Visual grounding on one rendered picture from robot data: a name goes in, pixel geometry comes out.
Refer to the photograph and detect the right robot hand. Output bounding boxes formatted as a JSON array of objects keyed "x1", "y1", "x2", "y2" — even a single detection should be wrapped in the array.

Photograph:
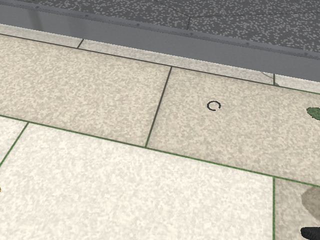
[{"x1": 300, "y1": 227, "x2": 320, "y2": 240}]

